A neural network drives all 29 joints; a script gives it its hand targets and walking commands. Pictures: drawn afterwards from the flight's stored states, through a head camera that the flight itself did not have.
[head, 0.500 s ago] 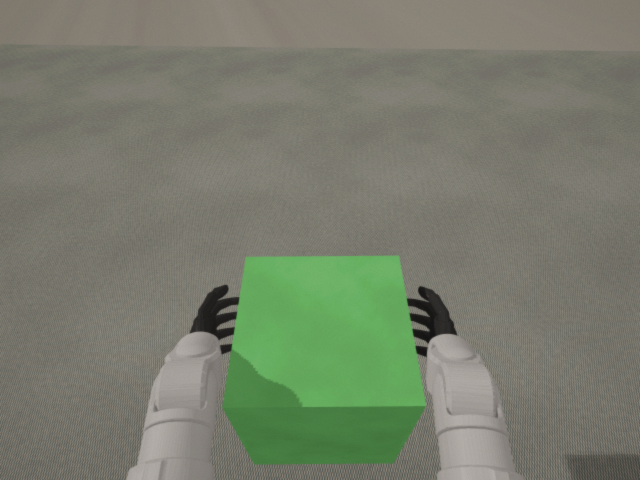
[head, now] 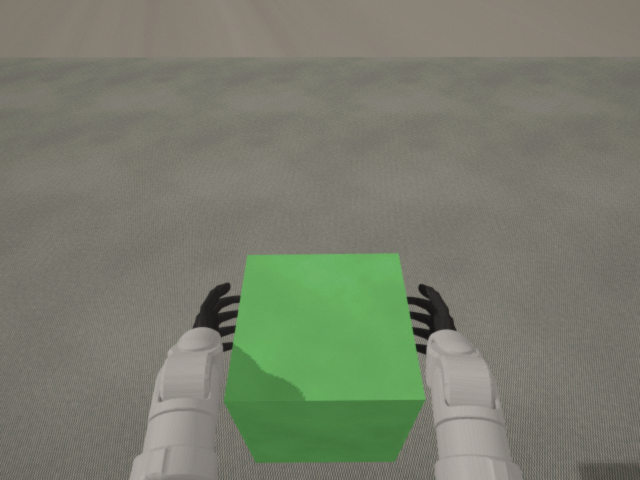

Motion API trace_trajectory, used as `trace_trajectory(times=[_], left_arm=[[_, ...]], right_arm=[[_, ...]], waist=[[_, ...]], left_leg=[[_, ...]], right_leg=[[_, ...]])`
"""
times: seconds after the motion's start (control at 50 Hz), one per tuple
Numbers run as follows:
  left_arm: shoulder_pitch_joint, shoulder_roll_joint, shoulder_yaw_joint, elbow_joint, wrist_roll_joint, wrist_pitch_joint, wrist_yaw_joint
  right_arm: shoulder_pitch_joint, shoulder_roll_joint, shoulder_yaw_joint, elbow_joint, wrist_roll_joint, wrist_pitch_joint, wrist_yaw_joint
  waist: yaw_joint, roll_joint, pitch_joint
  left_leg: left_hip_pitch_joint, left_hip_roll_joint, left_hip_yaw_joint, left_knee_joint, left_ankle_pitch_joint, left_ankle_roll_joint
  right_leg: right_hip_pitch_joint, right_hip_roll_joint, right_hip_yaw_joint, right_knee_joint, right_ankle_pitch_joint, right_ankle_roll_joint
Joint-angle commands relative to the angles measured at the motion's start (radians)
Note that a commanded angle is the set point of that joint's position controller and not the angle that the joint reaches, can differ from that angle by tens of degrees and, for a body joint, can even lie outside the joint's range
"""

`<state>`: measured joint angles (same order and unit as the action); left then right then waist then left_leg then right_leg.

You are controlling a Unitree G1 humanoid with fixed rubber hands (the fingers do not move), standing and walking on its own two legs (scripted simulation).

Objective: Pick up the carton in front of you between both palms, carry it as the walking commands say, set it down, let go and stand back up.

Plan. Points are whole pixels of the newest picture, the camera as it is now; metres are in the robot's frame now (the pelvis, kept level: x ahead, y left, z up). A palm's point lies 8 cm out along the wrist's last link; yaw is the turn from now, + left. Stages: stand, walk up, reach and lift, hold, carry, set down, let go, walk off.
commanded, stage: set down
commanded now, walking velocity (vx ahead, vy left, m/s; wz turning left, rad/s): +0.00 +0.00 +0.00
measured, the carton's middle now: (324, 362) +0.31 +0.00 -0.04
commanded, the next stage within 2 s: none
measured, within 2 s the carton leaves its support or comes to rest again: neither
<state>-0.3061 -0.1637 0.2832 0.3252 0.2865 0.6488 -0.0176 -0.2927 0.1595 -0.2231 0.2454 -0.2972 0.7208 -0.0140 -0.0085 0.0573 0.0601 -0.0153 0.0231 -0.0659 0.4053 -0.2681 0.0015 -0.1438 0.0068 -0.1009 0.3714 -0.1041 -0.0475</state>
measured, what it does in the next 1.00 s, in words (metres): lowers itself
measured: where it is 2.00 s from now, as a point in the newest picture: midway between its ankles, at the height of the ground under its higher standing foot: outside the picture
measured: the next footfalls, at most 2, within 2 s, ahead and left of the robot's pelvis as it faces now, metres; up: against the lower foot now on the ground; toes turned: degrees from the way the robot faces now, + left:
none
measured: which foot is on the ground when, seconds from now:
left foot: down 0.00-1.00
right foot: down 0.00-1.00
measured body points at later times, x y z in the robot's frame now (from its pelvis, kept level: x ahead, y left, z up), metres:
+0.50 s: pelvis -0.02 +0.03 -0.03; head +0.13 -0.02 +0.39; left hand +0.36 +0.15 -0.08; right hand +0.36 -0.16 -0.10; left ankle -0.01 +0.15 -0.74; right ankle +0.08 -0.09 -0.74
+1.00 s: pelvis -0.05 +0.02 -0.16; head +0.21 -0.01 +0.21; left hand +0.42 +0.15 -0.24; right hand +0.42 -0.16 -0.25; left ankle -0.02 +0.15 -0.74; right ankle +0.08 -0.10 -0.74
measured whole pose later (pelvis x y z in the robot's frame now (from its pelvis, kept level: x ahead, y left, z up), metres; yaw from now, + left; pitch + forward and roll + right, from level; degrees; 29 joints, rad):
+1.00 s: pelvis -0.05 +0.02 -0.16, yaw +3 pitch +39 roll +2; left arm -0.85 -0.15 0.52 0.57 0.22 0.25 0.10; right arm -0.91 0.01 -0.47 0.62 -0.33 0.29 0.06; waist -0.04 0.08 -0.09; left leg -1.50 -0.08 -0.04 1.35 -0.53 -0.02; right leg -1.63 -0.03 0.04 1.27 -0.31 0.01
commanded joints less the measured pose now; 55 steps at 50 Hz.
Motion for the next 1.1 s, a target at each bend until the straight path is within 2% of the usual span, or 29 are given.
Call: trace_trajectory(times=[0.0, 0.1, 0.22, 0.3, 0.36, 0.44, 0.5, 0.54, 0.58, 0.62, 0.66, 0.7, 0.74, 0.76, 0.82, 0.88, 0.94, 1.08], left_arm=[[-0.506, -0.910, -0.505, -0.044, -0.231, -0.036, -0.246], [-0.590, -0.904, -0.446, 0.019, -0.195, -0.054, -0.244], [-0.751, -0.864, -0.251, 0.209, -0.066, -0.131, -0.216], [-0.744, -0.764, -0.112, 0.278, 0.027, -0.209, -0.170], [-0.720, -0.694, -0.067, 0.287, 0.046, -0.291, -0.145], [-0.718, -0.720, -0.133, 0.288, -0.007, -0.424, -0.129], [-0.780, -0.787, -0.262, 0.267, -0.076, -0.513, -0.118], [-0.826, -0.806, -0.374, 0.214, -0.134, -0.552, -0.104], [-0.851, -0.785, -0.461, 0.167, -0.188, -0.577, -0.081], [-0.849, -0.756, -0.514, 0.141, -0.216, -0.589, -0.049], [-0.845, -0.747, -0.528, 0.133, -0.216, -0.585, -0.020], [-0.879, -0.766, -0.512, 0.132, -0.210, -0.565, -0.005], [-0.933, -0.818, -0.484, 0.154, -0.195, -0.531, -0.013], [-0.963, -0.844, -0.470, 0.161, -0.188, -0.512, -0.022], [-1.047, -0.866, -0.413, 0.208, -0.169, -0.456, -0.065], [-1.096, -0.864, -0.359, 0.266, -0.153, -0.417, -0.104], [-1.141, -0.856, -0.325, 0.296, -0.152, -0.404, -0.129], [-1.251, -0.806, -0.340, 0.294, -0.199, -0.413, -0.138]], right_arm=[[-0.500, 0.933, 0.544, -0.035, 0.261, -0.046, 0.251], [-0.581, 0.915, 0.462, 0.045, 0.225, -0.068, 0.255], [-0.737, 0.815, 0.233, 0.243, 0.095, -0.147, 0.250], [-0.737, 0.669, 0.084, 0.330, -0.011, -0.232, 0.233], [-0.715, 0.588, 0.047, 0.352, -0.047, -0.322, 0.224], [-0.735, 0.608, 0.135, 0.357, -0.005, -0.456, 0.230], [-0.798, 0.662, 0.246, 0.352, 0.048, -0.543, 0.236], [-0.846, 0.679, 0.325, 0.308, 0.090, -0.581, 0.233], [-0.866, 0.684, 0.385, 0.253, 0.129, -0.602, 0.223], [-0.877, 0.667, 0.425, 0.211, 0.164, -0.612, 0.212], [-0.891, 0.628, 0.436, 0.192, 0.185, -0.610, 0.207], [-0.928, 0.600, 0.435, 0.202, 0.197, -0.598, 0.214], [-0.953, 0.632, 0.409, 0.250, 0.192, -0.571, 0.233], [-0.967, 0.647, 0.385, 0.279, 0.179, -0.555, 0.245], [-0.998, 0.678, 0.289, 0.374, 0.121, -0.501, 0.274], [-1.029, 0.701, 0.231, 0.435, 0.073, -0.460, 0.288], [-1.071, 0.723, 0.218, 0.448, 0.064, -0.441, 0.293], [-1.209, 0.751, 0.313, 0.378, 0.141, -0.434, 0.262]], waist=[[0.011, -0.074, -0.282], [0.008, -0.057, -0.245], [-0.011, -0.029, -0.161], [-0.017, -0.031, -0.150], [-0.019, -0.040, -0.207], [-0.007, -0.043, -0.381], [-0.022, -0.059, -0.598], [-0.042, -0.086, -0.814], [-0.043, -0.118, -1.010], [-0.041, -0.128, -1.141], [-0.041, -0.105, -1.192], [-0.036, -0.066, -1.184], [-0.037, -0.030, -1.085], [-0.042, -0.010, -1.058], [-0.079, 0.006, -0.952], [-0.092, 0.006, -0.927], [-0.088, -0.012, -0.973], [-0.057, -0.102, -1.191]], left_leg=[[-0.354, -0.093, -0.050, -0.120, 0.010, 0.062], [-0.387, -0.093, -0.045, -0.104, -0.047, 0.062], [-0.525, -0.089, -0.041, -0.017, -0.155, 0.060], [-0.614, -0.116, -0.026, 0.052, -0.138, 0.047], [-0.685, -0.138, -0.009, 0.117, -0.086, 0.033], [-0.788, -0.161, 0.006, 0.218, 0.017, 0.005], [-0.886, -0.173, 0.007, 0.313, 0.090, -0.018], [-0.957, -0.181, 0.009, 0.390, 0.156, -0.029], [-1.086, -0.186, 0.018, 0.454, 0.194, -0.037], [-1.153, -0.188, 0.022, 0.493, 0.229, -0.042], [-1.088, -0.190, 0.018, 0.533, 0.282, -0.053], [-0.955, -0.188, 0.012, 0.587, 0.294, -0.069], [-0.961, -0.189, 0.019, 0.617, 0.220, -0.072], [-1.007, -0.193, 0.028, 0.626, 0.140, -0.072], [-1.163, -0.199, 0.044, 0.655, -0.056, -0.064], [-1.291, -0.208, 0.062, 0.700, -0.120, -0.057], [-1.390, -0.220, 0.078, 0.760, -0.105, -0.053], [-1.618, -0.244, 0.116, 0.916, -0.078, -0.046]], right_leg=[[0.468, 0.013, 0.226, -0.021, 0.013, 0.057], [0.433, 0.019, 0.217, -0.004, -0.061, 0.044], [0.323, 0.038, 0.204, 0.086, -0.170, 0.023], [0.199, 0.060, 0.183, 0.165, -0.104, 0.016], [0.100, 0.073, 0.169, 0.235, 0.007, 0.020], [0.032, 0.080, 0.162, 0.353, 0.180, 0.021], [0.022, 0.082, 0.162, 0.467, 0.326, 0.023], [0.061, 0.083, 0.172, 0.556, 0.465, 0.019], [0.139, 0.072, 0.195, 0.642, 0.623, 0.009], [0.137, 0.066, 0.203, 0.705, 0.698, 0.011], [-0.029, 0.084, 0.170, 0.742, 0.613, 0.026], [-0.299, 0.118, 0.117, 0.745, 0.394, 0.045], [-0.504, 0.130, 0.089, 0.749, 0.237, 0.048], [-0.549, 0.131, 0.083, 0.759, 0.164, 0.042], [-0.659, 0.127, 0.076, 0.785, 0.011, 0.029], [-0.703, 0.121, 0.074, 0.820, -0.024, 0.026], [-0.723, 0.119, 0.074, 0.870, 0.009, 0.033], [-0.678, 0.111, 0.095, 1.016, 0.143, 0.063]])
